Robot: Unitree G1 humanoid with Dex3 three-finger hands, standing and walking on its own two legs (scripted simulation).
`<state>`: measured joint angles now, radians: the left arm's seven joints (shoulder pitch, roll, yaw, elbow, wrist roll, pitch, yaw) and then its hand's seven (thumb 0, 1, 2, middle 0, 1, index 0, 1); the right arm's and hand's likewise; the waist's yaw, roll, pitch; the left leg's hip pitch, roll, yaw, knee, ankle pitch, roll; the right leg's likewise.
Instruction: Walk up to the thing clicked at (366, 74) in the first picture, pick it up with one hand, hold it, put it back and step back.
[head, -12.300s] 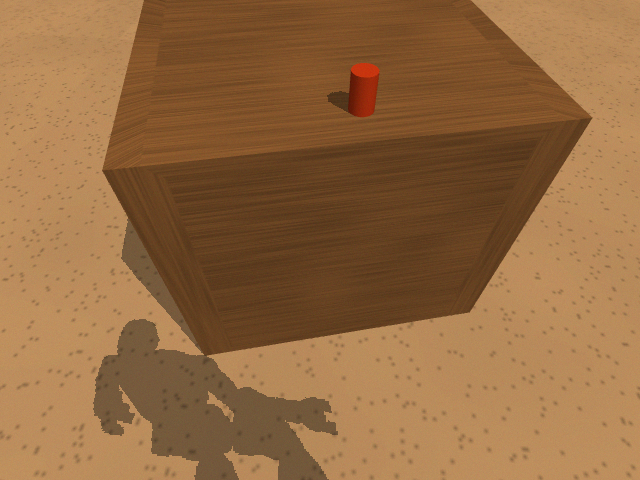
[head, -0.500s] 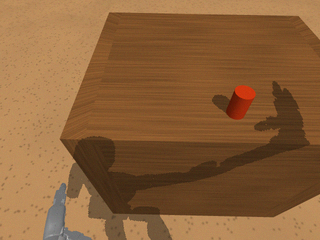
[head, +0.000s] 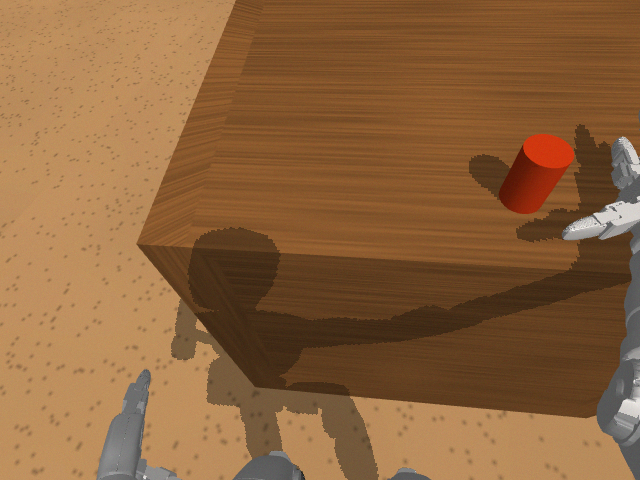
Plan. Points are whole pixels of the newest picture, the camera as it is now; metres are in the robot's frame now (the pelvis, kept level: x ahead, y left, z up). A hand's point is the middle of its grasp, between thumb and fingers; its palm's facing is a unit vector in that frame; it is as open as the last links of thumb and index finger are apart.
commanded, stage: close in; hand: right
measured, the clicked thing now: (533, 175) +0.45 -0.21 +0.10
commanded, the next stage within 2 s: rest palm in 0.38 s
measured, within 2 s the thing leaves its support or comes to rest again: leaves its support in 1.68 s
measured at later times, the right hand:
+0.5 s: hand (537, 177) +0.44 -0.21 +0.10, palm faces +0.16 +0.99 +0.00, open 17.7 cm
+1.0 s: hand (526, 159) +0.46 -0.20 +0.12, palm faces +0.17 +0.98 +0.02, open 15.5 cm
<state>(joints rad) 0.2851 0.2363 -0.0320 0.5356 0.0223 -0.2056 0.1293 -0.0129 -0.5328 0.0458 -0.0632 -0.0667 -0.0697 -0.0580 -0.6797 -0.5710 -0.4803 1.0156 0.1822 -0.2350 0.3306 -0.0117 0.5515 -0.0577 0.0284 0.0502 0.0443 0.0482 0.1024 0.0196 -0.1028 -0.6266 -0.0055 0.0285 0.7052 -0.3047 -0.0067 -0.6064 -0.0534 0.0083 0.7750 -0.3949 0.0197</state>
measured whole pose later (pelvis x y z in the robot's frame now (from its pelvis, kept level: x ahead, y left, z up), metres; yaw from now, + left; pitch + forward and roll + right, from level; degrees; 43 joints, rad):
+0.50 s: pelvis -0.01 +0.00 -0.01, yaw +0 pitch +11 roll +1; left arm 0.31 0.24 0.05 0.43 -0.01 -0.11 0.05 -0.01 -0.53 0.05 -0.06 -0.07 -0.07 -0.06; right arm -0.68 -0.39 -0.36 0.85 0.13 -0.19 0.12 -0.01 0.58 -0.06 0.02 0.06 0.03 0.05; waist 0.08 0.00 -0.07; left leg -0.64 0.00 0.01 0.77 -0.32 -0.01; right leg -0.61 -0.04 -0.01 0.81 -0.40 0.02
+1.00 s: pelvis -0.01 +0.00 +0.00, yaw +0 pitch +11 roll +1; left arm 0.34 0.23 0.04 0.34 -0.01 -0.12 0.04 -0.01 -0.55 0.07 -0.05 -0.06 -0.05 -0.06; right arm -0.76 -0.40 -0.37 0.95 0.11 -0.19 0.08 -0.01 0.56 -0.10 0.46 0.28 0.47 0.27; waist 0.11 0.01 -0.09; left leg -0.65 0.00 0.01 0.76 -0.31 -0.01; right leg -0.60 -0.04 -0.01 0.79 -0.39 0.02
